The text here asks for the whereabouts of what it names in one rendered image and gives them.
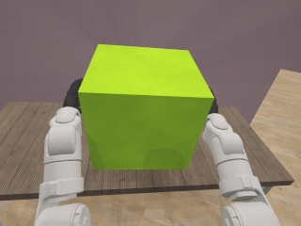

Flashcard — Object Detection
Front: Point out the robot right forearm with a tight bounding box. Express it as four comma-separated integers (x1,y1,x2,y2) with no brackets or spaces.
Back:
202,113,280,226

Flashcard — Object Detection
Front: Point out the left robot hand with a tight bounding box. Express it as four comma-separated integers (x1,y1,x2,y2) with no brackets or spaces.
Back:
62,78,84,114

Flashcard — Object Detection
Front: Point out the table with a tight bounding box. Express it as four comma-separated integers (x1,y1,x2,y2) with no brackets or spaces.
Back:
0,101,295,226

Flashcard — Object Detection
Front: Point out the right robot upper arm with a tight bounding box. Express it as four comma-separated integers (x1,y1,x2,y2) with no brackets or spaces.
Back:
222,202,279,226

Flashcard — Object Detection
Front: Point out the robot left forearm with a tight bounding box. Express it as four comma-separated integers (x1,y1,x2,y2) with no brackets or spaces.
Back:
34,106,85,226

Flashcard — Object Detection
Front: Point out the right robot hand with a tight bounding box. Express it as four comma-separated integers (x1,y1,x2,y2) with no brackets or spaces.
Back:
208,88,219,115

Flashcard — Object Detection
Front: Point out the carton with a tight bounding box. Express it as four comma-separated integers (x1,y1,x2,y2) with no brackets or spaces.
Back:
78,44,214,170

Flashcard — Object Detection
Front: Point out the left robot upper arm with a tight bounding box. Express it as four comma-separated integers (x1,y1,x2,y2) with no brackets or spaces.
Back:
35,202,91,226

